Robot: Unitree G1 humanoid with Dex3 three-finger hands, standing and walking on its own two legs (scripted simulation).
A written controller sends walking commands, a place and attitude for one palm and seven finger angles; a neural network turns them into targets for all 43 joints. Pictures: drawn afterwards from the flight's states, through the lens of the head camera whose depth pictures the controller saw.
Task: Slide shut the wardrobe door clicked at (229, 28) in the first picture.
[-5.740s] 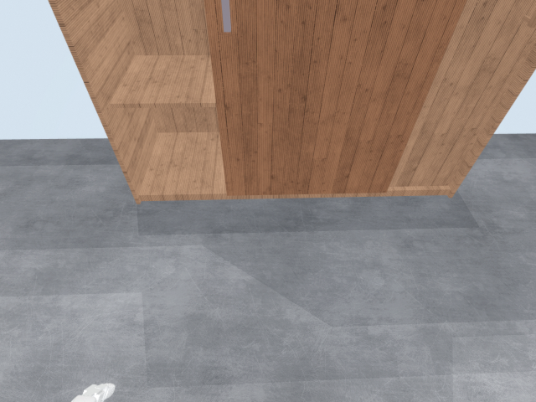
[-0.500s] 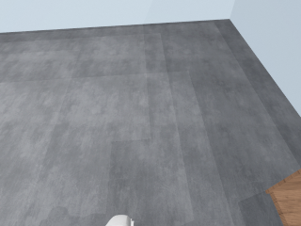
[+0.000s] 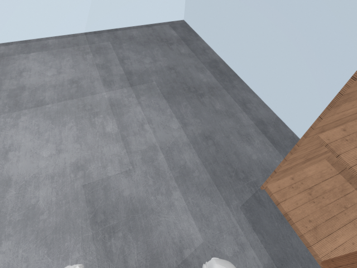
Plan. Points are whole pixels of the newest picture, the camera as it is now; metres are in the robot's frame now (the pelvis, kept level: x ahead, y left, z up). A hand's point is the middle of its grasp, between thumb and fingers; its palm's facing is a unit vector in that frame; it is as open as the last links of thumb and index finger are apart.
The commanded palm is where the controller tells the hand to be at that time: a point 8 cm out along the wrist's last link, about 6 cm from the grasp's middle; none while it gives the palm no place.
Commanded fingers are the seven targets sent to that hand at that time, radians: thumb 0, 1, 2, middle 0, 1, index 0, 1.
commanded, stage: turn to face it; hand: right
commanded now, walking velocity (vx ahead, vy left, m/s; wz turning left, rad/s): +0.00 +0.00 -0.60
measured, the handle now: out of the picture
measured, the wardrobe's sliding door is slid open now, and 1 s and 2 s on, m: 0.44 0.44 0.44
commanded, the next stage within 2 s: take the last steps up to it in 1.64 s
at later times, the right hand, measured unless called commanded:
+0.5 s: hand out of the picture +0.02 -0.28 -0.16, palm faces +0.31 +0.91 -0.28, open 7.4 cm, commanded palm none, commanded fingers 0.00 -0.90 -0.90 0.20 0.30 0.20 0.30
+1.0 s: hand out of the picture -0.09 -0.20 -0.16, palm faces +0.58 +0.77 -0.26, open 7.4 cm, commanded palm none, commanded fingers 0.00 -0.90 -0.90 0.20 0.30 0.20 0.30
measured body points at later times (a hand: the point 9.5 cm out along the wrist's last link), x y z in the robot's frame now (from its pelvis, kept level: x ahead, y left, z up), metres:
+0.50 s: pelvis -0.02 -0.03 +0.00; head +0.01 -0.05 +0.45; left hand +0.13 +0.19 -0.13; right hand +0.00 -0.32 -0.14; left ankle +0.03 +0.12 -0.68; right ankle -0.02 -0.14 -0.74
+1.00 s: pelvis -0.02 +0.00 +0.00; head +0.01 -0.02 +0.44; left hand +0.20 +0.17 -0.15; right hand -0.12 -0.24 -0.14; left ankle +0.03 +0.10 -0.74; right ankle -0.10 -0.11 -0.70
